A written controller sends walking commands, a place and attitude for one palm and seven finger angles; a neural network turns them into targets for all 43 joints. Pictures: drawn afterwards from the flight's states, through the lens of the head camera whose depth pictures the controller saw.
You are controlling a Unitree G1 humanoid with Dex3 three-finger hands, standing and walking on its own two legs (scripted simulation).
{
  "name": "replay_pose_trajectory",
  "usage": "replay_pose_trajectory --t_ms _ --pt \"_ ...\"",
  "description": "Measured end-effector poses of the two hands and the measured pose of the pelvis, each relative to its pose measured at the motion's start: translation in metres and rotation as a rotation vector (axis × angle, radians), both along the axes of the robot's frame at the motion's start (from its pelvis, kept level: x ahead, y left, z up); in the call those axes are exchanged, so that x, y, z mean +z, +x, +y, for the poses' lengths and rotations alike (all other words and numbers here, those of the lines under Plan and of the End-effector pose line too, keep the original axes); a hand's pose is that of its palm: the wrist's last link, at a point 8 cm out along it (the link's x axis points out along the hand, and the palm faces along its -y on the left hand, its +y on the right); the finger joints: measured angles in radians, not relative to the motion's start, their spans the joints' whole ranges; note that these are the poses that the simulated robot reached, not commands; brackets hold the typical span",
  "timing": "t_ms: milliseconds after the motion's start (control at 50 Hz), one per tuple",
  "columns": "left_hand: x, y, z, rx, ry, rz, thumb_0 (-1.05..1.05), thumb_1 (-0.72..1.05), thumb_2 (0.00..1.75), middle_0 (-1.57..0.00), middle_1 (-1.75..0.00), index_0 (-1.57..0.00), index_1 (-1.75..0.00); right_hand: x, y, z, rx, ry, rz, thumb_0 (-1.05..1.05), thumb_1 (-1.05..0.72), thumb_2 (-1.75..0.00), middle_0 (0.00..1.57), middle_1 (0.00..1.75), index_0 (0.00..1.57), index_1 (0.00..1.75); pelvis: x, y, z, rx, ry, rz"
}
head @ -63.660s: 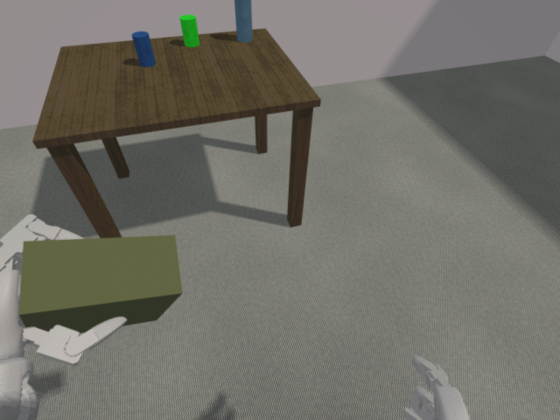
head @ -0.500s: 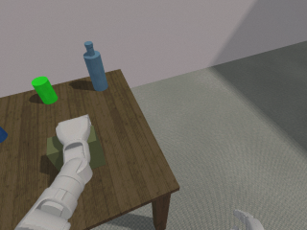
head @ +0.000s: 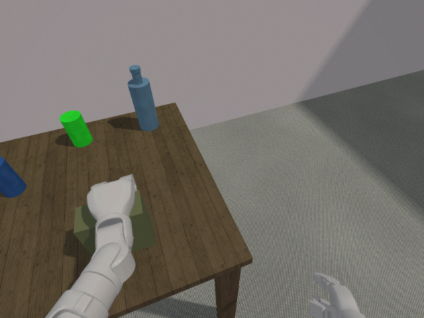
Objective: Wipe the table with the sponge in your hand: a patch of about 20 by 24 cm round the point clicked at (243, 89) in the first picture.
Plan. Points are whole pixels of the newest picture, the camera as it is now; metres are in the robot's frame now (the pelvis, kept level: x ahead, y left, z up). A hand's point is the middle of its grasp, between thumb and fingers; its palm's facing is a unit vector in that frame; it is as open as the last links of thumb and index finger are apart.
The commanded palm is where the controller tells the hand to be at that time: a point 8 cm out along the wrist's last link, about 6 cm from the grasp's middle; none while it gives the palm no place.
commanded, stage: wipe back along the middle lane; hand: left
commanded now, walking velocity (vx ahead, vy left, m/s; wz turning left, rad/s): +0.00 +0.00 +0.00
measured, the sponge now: (121, 232) +0.31 +0.25 -0.05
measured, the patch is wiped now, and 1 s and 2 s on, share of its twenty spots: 0.60 0.75 0.95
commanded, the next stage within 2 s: slide across to the third lane in 0.86 s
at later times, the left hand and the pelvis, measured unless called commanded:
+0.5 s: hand (124, 231) +0.28 +0.21 +0.02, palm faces -0.02 -0.07 -1.00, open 10.6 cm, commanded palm +0.22 +0.19 +0.05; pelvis -0.01 -0.01 +0.00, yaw +0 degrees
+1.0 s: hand (128, 243) +0.25 +0.20 +0.01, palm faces -0.01 -0.09 -1.00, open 10.6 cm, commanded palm +0.21 +0.17 +0.06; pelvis +0.00 -0.02 +0.00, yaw -1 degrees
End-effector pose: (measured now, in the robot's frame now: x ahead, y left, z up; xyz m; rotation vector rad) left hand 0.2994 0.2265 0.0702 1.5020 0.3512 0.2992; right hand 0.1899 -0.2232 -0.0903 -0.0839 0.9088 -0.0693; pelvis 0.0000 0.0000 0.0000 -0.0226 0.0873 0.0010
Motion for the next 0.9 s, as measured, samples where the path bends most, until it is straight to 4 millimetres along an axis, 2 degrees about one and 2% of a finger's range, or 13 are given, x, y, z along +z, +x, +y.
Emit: replay_pose_trajectory --t_ms 240,440,900 --pt "0.0 -0.025 -0.009 -0.011 -0.008 -0.014 0.0 -0.52 1.03 -0.64 -1.4 -0.65 -1.39 0.003 -0.001 -0.003 0.002 0.012 -0.025 0.01 -0.9 -0.9 0.2 0.3 0.2 0.3 0.0 -0.005 -0.001 -0.008 0.004 -0.027" --pt "0.0 -0.038 -0.018 -0.01 -0.014 -0.009 0.0 -0.52 1.03 -0.63 -1.4 -0.66 -1.38 0.01 0.011 -0.002 0.023 0.026 -0.07 0.01 -0.91 -0.9 0.2 0.3 0.2 0.3 0.0 -0.008 -0.006 -0.006 0.009 -0.042" --pt "-0.001 -0.065 -0.035 -0.021 -0.036 -0.012 0.0 -0.52 1.03 -0.62 -1.42 -0.66 -1.37 0.018 0.035 -0.004 0.061 0.061 -0.132 0.01 -0.91 -0.9 0.2 0.3 0.2 0.3 0.0 -0.002 -0.016 -0.013 0.019 -0.057"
